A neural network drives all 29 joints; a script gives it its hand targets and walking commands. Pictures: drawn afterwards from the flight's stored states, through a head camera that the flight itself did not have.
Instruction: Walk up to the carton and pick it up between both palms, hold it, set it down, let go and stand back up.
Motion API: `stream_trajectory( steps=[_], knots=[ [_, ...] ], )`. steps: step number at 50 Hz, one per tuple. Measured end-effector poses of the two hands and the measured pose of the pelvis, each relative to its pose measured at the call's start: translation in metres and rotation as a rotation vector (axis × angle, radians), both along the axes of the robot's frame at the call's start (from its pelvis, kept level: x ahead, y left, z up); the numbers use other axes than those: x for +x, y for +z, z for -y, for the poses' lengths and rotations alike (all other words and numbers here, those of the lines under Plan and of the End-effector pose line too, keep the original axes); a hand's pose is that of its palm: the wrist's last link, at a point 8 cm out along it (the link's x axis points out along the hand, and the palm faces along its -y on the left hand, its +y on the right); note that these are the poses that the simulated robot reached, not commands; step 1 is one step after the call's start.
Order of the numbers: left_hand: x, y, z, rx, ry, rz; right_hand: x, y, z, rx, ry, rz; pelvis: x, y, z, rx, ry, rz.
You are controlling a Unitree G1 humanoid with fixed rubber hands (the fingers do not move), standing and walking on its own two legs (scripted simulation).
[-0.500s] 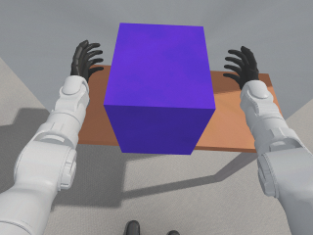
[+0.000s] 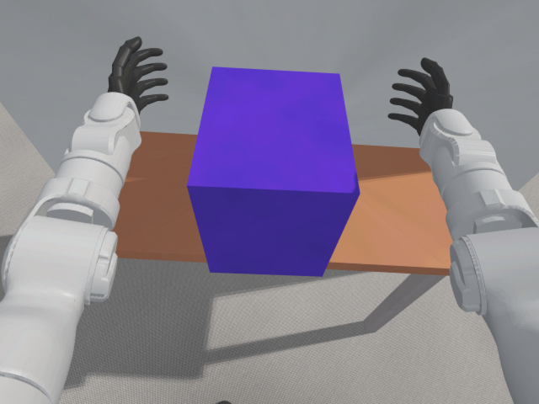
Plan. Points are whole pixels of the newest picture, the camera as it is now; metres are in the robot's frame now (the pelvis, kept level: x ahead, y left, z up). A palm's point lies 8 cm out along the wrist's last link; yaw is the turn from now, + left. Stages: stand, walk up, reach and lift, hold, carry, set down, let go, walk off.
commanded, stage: set down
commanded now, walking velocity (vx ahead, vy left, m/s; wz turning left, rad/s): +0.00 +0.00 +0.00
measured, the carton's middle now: (271, 178) +0.48 +0.03 +0.00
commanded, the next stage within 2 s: none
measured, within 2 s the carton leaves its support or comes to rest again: neither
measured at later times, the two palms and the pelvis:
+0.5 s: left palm (124, 154) +0.41 +0.24 +0.12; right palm (425, 169) +0.43 -0.19 +0.12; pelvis +0.01 +0.00 +0.01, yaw +0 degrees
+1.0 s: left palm (130, 223) +0.35 +0.23 +0.04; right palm (419, 238) +0.36 -0.20 +0.04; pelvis +0.01 +0.00 +0.01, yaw +0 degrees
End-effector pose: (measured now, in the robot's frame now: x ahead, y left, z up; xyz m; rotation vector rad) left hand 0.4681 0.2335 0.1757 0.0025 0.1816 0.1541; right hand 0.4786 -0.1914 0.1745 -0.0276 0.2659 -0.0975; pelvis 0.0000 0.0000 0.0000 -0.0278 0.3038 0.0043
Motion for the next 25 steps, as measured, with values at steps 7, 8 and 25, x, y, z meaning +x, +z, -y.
stream_trajectory(
  steps=[7,8,25],
  knots=[
    [-0.006,-0.001,0.000,-0.001,-0.010,-0.021,-0.007,-0.004,0.000,-0.001,0.005,-0.011,0.004,0.004,0.000,0.003,-0.001,0.045],
    [-0.008,-0.003,0.000,-0.001,-0.012,-0.023,-0.008,-0.006,0.000,-0.002,0.007,-0.011,0.004,0.004,0.000,0.003,0.000,0.053],
    [-0.054,-0.055,-0.004,0.007,-0.010,-0.032,-0.049,-0.057,0.003,0.014,0.013,0.001,0.008,0.007,0.001,0.008,0.004,0.132]
  ],
)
